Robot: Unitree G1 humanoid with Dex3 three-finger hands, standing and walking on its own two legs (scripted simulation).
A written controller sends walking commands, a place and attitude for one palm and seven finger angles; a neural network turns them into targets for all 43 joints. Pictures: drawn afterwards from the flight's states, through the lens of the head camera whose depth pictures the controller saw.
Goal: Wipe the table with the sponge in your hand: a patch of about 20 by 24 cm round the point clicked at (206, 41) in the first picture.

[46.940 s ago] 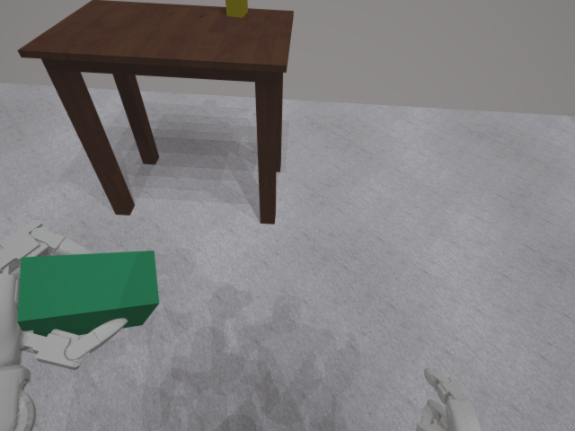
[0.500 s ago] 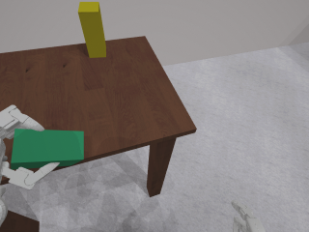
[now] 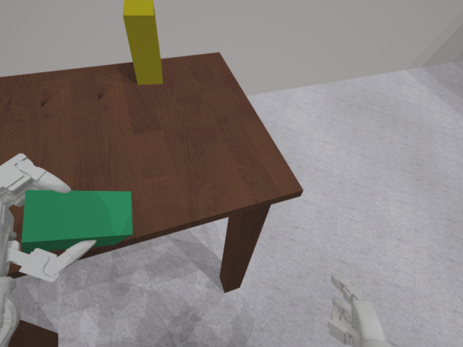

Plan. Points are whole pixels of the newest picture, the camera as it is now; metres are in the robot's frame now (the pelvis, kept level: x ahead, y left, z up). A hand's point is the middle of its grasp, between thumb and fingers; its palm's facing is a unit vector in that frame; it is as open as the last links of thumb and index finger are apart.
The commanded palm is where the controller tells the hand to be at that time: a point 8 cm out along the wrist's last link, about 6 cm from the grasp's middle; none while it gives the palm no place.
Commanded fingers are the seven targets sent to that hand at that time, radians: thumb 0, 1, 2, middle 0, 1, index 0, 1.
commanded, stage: come to a stop and stand still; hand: left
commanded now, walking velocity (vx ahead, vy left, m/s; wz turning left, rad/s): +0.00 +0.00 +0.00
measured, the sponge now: (92, 221) +0.24 +0.22 +0.12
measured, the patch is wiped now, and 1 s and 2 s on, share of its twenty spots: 0.95 0.95 0.95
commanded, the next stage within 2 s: look again from close up in 0.36 s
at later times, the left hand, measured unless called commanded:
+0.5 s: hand (59, 218) +0.22 +0.25 +0.16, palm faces +0.36 -0.86 -0.37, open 9.6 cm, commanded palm +0.17 +0.28 +0.18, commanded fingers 0.00 0.10 1.30 -1.20 -1.60 -1.20 -1.60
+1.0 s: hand (35, 173) +0.26 +0.27 +0.20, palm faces +0.46 -0.79 -0.40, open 9.6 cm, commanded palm +0.17 +0.27 +0.19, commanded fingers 0.00 0.10 1.30 -1.20 -1.60 -1.20 -1.60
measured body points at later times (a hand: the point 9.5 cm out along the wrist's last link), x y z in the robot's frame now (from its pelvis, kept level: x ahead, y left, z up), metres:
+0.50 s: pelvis +0.00 +0.00 +0.00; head +0.02 +0.03 +0.45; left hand +0.20 +0.29 +0.18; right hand +0.17 -0.23 -0.07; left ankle +0.03 +0.06 -0.74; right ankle -0.02 -0.14 -0.74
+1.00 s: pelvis +0.00 -0.02 +0.00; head +0.00 +0.00 +0.45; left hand +0.23 +0.31 +0.22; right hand +0.18 -0.22 -0.08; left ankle +0.03 +0.06 -0.74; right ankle -0.02 -0.14 -0.74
